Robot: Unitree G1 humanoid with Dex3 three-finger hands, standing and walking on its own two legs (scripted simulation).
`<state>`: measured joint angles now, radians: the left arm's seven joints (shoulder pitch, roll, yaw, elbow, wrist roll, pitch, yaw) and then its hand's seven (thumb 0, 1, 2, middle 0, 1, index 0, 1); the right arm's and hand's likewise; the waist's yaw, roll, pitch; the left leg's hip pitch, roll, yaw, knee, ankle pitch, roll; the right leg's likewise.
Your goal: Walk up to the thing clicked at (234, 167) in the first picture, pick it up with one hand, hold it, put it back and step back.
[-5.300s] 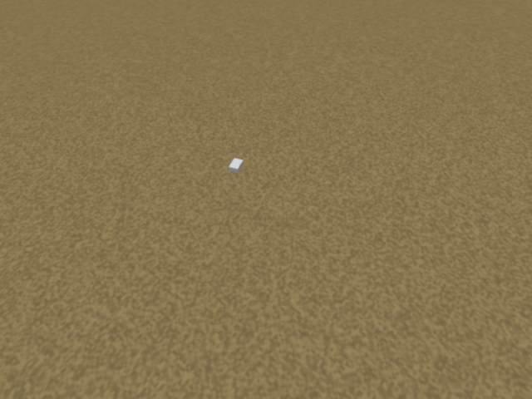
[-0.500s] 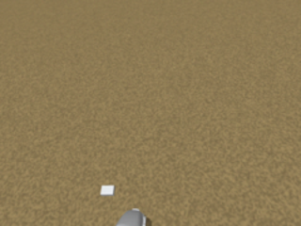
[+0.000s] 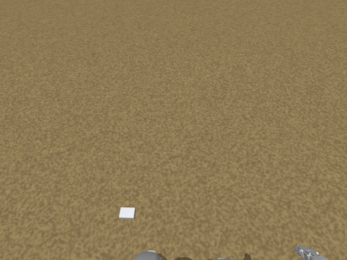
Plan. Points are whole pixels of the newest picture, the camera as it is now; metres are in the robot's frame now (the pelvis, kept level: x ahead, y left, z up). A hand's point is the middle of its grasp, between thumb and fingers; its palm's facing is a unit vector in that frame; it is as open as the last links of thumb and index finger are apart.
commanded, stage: walk up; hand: left
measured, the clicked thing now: (127, 213) +0.43 +0.30 -0.72
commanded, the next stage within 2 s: stand in 1.18 s
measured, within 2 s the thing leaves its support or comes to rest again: neither
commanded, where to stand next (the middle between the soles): +0.07 +0.04 m, yaw +0 degrees
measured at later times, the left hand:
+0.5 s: hand out of the picture +0.09 +0.27 -0.12, palm faces -0.02 -0.93 -0.37, open 7.4 cm
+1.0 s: hand out of the picture +0.09 +0.26 -0.12, palm faces -0.01 -0.94 -0.35, open 7.4 cm
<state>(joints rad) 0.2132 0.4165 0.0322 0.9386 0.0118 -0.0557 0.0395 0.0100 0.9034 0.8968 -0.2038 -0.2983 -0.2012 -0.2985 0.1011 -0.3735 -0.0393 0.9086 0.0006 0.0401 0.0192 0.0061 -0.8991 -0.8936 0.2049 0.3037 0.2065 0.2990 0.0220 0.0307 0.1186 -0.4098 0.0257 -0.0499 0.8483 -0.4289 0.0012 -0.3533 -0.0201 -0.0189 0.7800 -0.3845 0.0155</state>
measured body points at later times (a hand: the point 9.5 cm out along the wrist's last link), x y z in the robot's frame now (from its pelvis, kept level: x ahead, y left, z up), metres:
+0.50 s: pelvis +0.00 +0.01 +0.03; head +0.02 +0.01 +0.48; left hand +0.09 +0.32 -0.09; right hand +0.10 -0.29 -0.10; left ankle +0.03 +0.13 -0.70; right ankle +0.02 -0.14 -0.70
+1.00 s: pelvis +0.01 +0.01 +0.04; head +0.03 +0.01 +0.49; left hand +0.09 +0.31 -0.09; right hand +0.09 -0.30 -0.09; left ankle +0.03 +0.13 -0.70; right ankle +0.02 -0.14 -0.70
